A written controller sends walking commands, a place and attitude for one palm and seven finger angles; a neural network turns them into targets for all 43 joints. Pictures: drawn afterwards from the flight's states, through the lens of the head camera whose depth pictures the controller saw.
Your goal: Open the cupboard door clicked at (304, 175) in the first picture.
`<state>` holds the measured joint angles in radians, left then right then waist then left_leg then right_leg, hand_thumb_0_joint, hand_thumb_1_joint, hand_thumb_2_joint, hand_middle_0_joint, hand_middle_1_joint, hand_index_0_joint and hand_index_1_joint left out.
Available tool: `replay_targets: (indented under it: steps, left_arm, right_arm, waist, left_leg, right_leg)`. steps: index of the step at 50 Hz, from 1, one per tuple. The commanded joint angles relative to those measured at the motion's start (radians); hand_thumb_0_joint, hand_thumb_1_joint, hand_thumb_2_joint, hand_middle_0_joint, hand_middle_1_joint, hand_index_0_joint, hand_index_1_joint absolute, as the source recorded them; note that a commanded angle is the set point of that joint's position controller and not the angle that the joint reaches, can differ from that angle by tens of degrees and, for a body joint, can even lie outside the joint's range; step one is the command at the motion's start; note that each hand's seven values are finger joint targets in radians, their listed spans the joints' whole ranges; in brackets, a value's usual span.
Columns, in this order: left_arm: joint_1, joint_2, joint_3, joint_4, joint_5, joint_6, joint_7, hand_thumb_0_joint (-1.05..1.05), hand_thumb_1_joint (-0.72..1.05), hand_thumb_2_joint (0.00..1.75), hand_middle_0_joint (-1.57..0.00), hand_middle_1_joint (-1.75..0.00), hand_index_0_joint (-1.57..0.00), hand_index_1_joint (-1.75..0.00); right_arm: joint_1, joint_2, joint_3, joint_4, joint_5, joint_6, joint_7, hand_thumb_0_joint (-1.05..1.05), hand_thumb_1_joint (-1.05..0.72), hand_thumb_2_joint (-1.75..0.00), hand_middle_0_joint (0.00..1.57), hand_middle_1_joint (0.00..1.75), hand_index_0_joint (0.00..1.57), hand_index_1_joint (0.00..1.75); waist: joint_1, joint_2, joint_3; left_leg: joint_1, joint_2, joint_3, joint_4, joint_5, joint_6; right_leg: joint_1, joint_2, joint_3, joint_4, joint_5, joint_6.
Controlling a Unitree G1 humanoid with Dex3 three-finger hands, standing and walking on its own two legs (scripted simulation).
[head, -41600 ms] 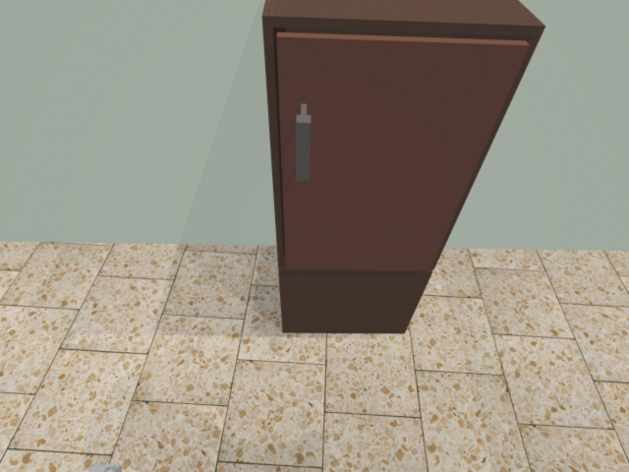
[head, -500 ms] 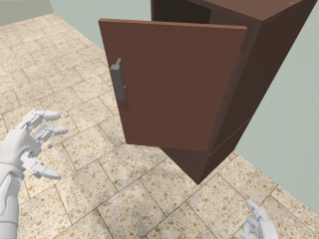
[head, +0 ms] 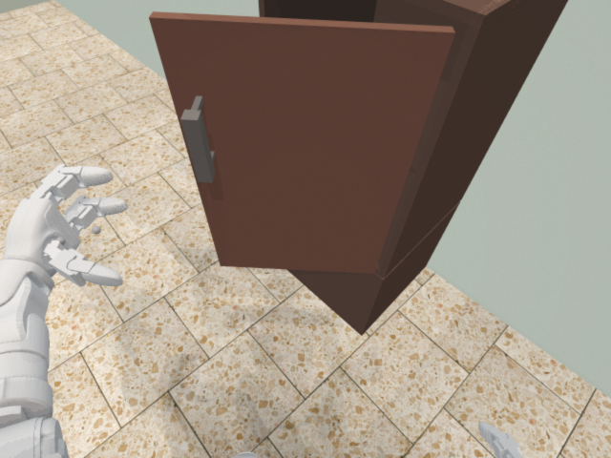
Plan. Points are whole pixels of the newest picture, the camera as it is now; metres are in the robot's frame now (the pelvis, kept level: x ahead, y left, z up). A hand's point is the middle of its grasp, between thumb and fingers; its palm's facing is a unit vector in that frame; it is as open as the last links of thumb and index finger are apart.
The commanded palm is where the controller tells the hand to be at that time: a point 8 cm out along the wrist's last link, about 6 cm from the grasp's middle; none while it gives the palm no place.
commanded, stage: move the hooked fingers beside the handle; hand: left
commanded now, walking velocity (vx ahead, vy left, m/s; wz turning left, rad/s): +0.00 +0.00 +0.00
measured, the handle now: (202, 140) +0.56 +0.18 +0.09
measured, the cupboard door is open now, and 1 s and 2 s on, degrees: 42 42 42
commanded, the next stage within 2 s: slide the fingers in behind the handle in 1.90 s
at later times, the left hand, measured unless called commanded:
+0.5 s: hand (120, 192) +0.43 +0.26 +0.10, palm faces -0.02 -1.00 +0.01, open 14.0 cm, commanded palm +0.41 +0.31 +0.10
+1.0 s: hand (147, 159) +0.50 +0.24 +0.10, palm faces -0.02 -1.00 +0.01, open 14.0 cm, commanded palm +0.49 +0.29 +0.10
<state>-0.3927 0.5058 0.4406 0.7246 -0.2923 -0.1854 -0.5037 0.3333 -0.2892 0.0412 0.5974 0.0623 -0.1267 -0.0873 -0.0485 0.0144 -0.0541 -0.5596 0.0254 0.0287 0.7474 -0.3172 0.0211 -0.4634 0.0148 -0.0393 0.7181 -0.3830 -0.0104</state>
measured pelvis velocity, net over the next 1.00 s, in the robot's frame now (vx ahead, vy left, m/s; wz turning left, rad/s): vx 0.00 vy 0.01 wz -0.02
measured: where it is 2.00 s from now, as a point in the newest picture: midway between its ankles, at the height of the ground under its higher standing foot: outside the picture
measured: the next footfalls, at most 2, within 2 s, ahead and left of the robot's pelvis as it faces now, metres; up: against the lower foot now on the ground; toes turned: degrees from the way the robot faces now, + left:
none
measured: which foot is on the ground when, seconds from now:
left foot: down 0.00-1.00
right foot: down 0.00-1.00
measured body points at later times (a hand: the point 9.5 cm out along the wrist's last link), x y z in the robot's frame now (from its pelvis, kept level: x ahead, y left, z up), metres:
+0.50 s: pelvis +0.00 +0.01 -0.01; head +0.06 +0.03 +0.44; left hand +0.43 +0.32 +0.10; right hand +0.08 -0.26 -0.11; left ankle +0.03 +0.11 -0.71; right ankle -0.01 -0.11 -0.71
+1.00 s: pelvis +0.00 +0.01 -0.02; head +0.10 +0.03 +0.42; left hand +0.49 +0.30 +0.11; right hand -0.01 -0.27 -0.12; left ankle +0.03 +0.11 -0.71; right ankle -0.01 -0.11 -0.71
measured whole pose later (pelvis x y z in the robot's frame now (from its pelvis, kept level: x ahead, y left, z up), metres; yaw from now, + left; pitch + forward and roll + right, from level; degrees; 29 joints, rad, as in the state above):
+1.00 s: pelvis +0.00 +0.01 -0.02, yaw -1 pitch +16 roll -3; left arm -0.92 0.65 0.44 1.22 -0.14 -0.28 -0.41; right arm 0.42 -0.30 0.04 0.65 0.03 0.02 -0.05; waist -0.16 0.01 -0.07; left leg -0.79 0.04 0.02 0.87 -0.36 0.03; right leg -0.68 0.03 -0.04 0.80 -0.40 0.00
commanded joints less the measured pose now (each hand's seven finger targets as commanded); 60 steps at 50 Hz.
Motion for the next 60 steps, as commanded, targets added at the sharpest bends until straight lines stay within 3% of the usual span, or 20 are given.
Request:
replay_targets:
  steps: [1,5,6,14,19,21,24,28,30,36,39,42,45,47,50,51,55,57,58,60]
  left_arm:
    - [-0.349,0.319,0.083,-0.235,-0.021,-0.092,0.002,0.00,-0.50,0.30,-0.30,-1.20,-0.30,-1.20]
    - [-0.401,0.273,0.037,-0.194,-0.022,-0.092,-0.003,0.00,-0.50,0.30,-0.30,-1.20,-0.30,-1.20]
    - [-0.395,0.304,0.064,-0.170,-0.017,-0.090,-0.001,0.00,-0.50,0.30,-0.30,-1.20,-0.30,-1.20]
    - [-0.607,0.276,-0.011,-0.057,0.026,-0.112,0.026,0.00,-0.50,0.30,-0.30,-1.20,-0.30,-1.20]
    - [-0.678,0.314,0.003,0.055,0.051,-0.132,0.042,0.00,-0.50,0.30,-0.30,-1.20,-0.30,-1.20]
    - [-0.710,0.335,0.018,0.064,0.060,-0.144,0.047,0.00,-0.50,0.30,-0.30,-1.20,-0.30,-1.20]
    - [-0.755,0.330,0.000,0.097,0.074,-0.149,0.055,0.00,-0.50,0.30,-0.30,-1.20,-0.30,-1.20]
    - [-0.739,0.343,0.021,0.132,0.076,-0.154,0.060,0.00,-0.50,0.30,-0.30,-1.20,-0.30,-1.20]
    - [-0.766,0.357,0.026,0.167,0.075,-0.153,0.062,0.00,-0.50,0.30,-0.30,-1.20,-0.30,-1.20]
    - [-0.854,0.384,0.028,0.166,0.100,-0.176,0.067,0.00,-0.50,0.30,-0.30,-1.20,-0.30,-1.20]
    - [-0.880,0.382,0.012,0.219,0.108,-0.170,0.067,0.00,-0.50,0.30,-0.30,-1.20,-0.30,-1.20]
    - [-0.922,0.415,0.025,0.241,0.120,-0.164,0.074,0.00,-0.50,0.30,-0.30,-1.20,-0.30,-1.20]
    - [-0.958,0.411,0.016,0.244,0.130,-0.168,0.085,0.00,-0.50,0.30,-0.30,-1.20,-0.30,-1.20]
    - [-0.975,0.427,0.025,0.284,0.136,-0.160,0.092,0.00,-0.50,0.30,-0.30,-1.20,-0.30,-1.20]
    - [-1.017,0.439,0.025,0.287,0.150,-0.163,0.103,0.00,-0.50,0.30,-0.30,-1.20,-0.30,-1.20]
    - [-1.032,0.469,0.043,0.281,0.160,-0.166,0.108,0.00,-0.50,0.30,-0.30,-1.20,-0.30,-1.20]
    - [-0.976,0.447,0.037,0.325,0.157,-0.157,0.109,0.00,-0.50,0.30,-0.30,-1.20,-0.30,-1.20]
    - [-0.920,0.514,0.088,0.315,0.168,-0.157,0.106,0.00,-0.50,0.30,-0.30,-1.20,-0.30,-1.20]
    - [-0.925,0.486,0.065,0.283,0.167,-0.159,0.102,0.00,-0.50,0.30,-0.30,-1.20,-0.30,-1.20]
    - [-0.903,0.508,0.092,0.280,0.156,-0.165,0.101,0.00,-0.50,0.30,-0.30,-1.20,-0.30,-1.20]
  right_arm:
    - [-0.001,-0.156,-0.073,-0.127,-0.001,-0.033,-0.010,0.00,-0.90,-0.90,0.20,0.30,0.20,0.30]
    - [0.014,-0.157,-0.074,-0.114,0.001,-0.020,-0.012,0.00,-0.90,-0.90,0.20,0.30,0.20,0.30]
    - [0.023,-0.162,-0.076,-0.107,-0.001,-0.016,-0.011,0.00,-0.90,-0.90,0.20,0.30,0.20,0.30]
    - [0.048,-0.167,-0.072,-0.076,-0.007,0.011,-0.010,0.00,-0.90,-0.90,0.20,0.30,0.20,0.30]
    - [0.072,-0.174,-0.069,-0.058,-0.014,0.029,-0.006,0.00,-0.90,-0.90,0.20,0.30,0.20,0.30]
    - [0.082,-0.177,-0.069,-0.058,-0.019,0.034,-0.002,0.00,-0.90,-0.90,0.20,0.30,0.20,0.30]
    - [0.100,-0.179,-0.071,-0.050,-0.021,0.046,0.003,0.00,-0.90,-0.90,0.20,0.30,0.20,0.30]
    - [0.118,-0.181,-0.074,-0.055,-0.025,0.063,0.011,0.00,-0.90,-0.90,0.20,0.30,0.20,0.30]
    - [0.132,-0.182,-0.073,-0.047,-0.025,0.076,0.010,0.00,-0.90,-0.90,0.20,0.30,0.20,0.30]
    - [0.165,-0.186,-0.079,-0.034,-0.029,0.096,0.015,0.00,-0.90,-0.90,0.20,0.30,0.20,0.30]
    - [0.178,-0.189,-0.078,-0.021,-0.029,0.107,0.016,0.00,-0.90,-0.90,0.20,0.30,0.20,0.30]
    - [0.196,-0.194,-0.079,-0.012,-0.032,0.116,0.013,0.00,-0.90,-0.90,0.20,0.30,0.20,0.30]
    - [0.214,-0.192,-0.076,-0.008,-0.038,0.122,0.016,0.00,-0.90,-0.90,0.20,0.30,0.20,0.30]
    - [0.224,-0.197,-0.077,-0.001,-0.039,0.127,0.018,0.00,-0.90,-0.90,0.20,0.30,0.20,0.30]
    - [0.238,-0.196,-0.075,-0.002,-0.042,0.134,0.018,0.00,-0.90,-0.90,0.20,0.30,0.20,0.30]
    - [0.245,-0.199,-0.075,-0.002,-0.044,0.136,0.020,0.00,-0.90,-0.90,0.20,0.30,0.20,0.30]
    - [0.256,-0.196,-0.072,-0.015,-0.047,0.147,0.026,0.00,-0.90,-0.90,0.20,0.30,0.20,0.30]
    - [0.257,-0.199,-0.075,-0.030,-0.047,0.159,0.028,0.00,-0.90,-0.90,0.20,0.30,0.20,0.30]
    - [0.249,-0.194,-0.075,-0.041,-0.045,0.161,0.032,0.00,-0.90,-0.90,0.20,0.30,0.20,0.30]
    - [0.255,-0.193,-0.075,-0.046,-0.044,0.172,0.029,0.00,-0.90,-0.90,0.20,0.30,0.20,0.30]
  waist:
    - [0.019,0.081,-0.333]
    - [-0.002,0.078,-0.296]
    - [0.002,0.062,-0.309]
    - [-0.037,0.092,-0.296]
    - [-0.041,0.092,-0.318]
    - [-0.036,0.110,-0.367]
    - [-0.051,0.104,-0.356]
    - [-0.042,0.101,-0.399]
    - [-0.055,0.060,-0.370]
    - [-0.072,0.126,-0.426]
    - [-0.088,0.121,-0.383]
    - [-0.099,0.110,-0.408]
    - [-0.102,0.157,-0.423]
    - [-0.117,0.109,-0.419]
    - [-0.122,0.139,-0.433]
    - [-0.118,0.155,-0.460]
    - [-0.116,0.125,-0.456]
    - [-0.086,0.131,-0.491]
    - [-0.089,0.150,-0.498]
    - [-0.085,0.110,-0.483]
  left_leg:
    - [0.266,-0.022,-0.039,-0.069,0.240,0.020]
    - [0.265,-0.020,-0.047,-0.066,0.236,0.020]
    - [0.263,-0.018,-0.049,-0.068,0.227,0.019]
    - [0.270,-0.011,-0.076,-0.064,0.168,0.012]
    - [0.261,-0.005,-0.086,-0.050,0.176,0.008]
    - [0.280,-0.004,-0.085,-0.038,0.209,0.006]
    - [0.271,0.002,-0.094,-0.032,0.208,0.004]
    - [0.263,0.001,-0.082,-0.015,0.258,0.006]
    - [0.219,-0.001,-0.074,-0.005,0.255,0.013]
    - [0.260,0.007,-0.080,0.015,0.289,0.008]
    - [0.227,0.008,-0.085,0.014,0.248,0.010]
    - [0.212,0.008,-0.081,0.028,0.247,0.015]
    - [0.231,0.009,-0.089,0.038,0.276,0.011]
    - [0.208,0.012,-0.087,0.045,0.261,0.015]
    - [0.208,0.010,-0.086,0.058,0.288,0.016]
    - [0.221,0.014,-0.091,0.062,0.307,0.012]
    - [0.188,0.010,-0.078,0.069,0.308,0.017]
    - [0.176,0.010,-0.071,0.071,0.337,0.014]
    - [0.181,0.007,-0.060,0.074,0.336,0.017]
    - [0.162,0.008,-0.059,0.075,0.348,0.020]
  right_leg:
    - [0.023,0.022,0.019,-0.089,0.307,-0.012]
    - [-0.019,0.025,0.009,-0.090,0.290,-0.015]
    - [-0.022,0.027,0.009,-0.091,0.282,-0.012]
    - [-0.117,0.024,-0.001,-0.084,0.184,-0.015]
    - [-0.141,0.023,-0.001,-0.067,0.179,-0.016]
    - [-0.137,0.024,-0.002,-0.053,0.203,-0.017]
    - [-0.167,0.025,-0.005,-0.047,0.192,-0.015]
    - [-0.144,0.029,-0.001,-0.034,0.241,-0.013]
    - [-0.138,0.032,0.002,-0.035,0.253,-0.011]
    - [-0.180,0.039,0.003,-0.021,0.257,-0.009]
    - [-0.207,0.039,0.002,-0.025,0.222,-0.010]
    - [-0.207,0.040,0.008,-0.022,0.229,-0.005]
    - [-0.231,0.041,0.003,-0.011,0.230,-0.011]
    - [-0.233,0.043,0.007,-0.015,0.231,-0.003]
    - [-0.238,0.044,0.008,-0.004,0.249,-0.006]
    - [-0.243,0.044,0.009,0.003,0.259,-0.004]
    - [-0.220,0.048,0.008,0.004,0.275,-0.003]
    - [-0.181,0.048,0.012,0.015,0.316,-0.002]
    - [-0.178,0.048,0.017,0.012,0.327,0.000]
    - [-0.152,0.052,0.013,0.015,0.349,-0.002]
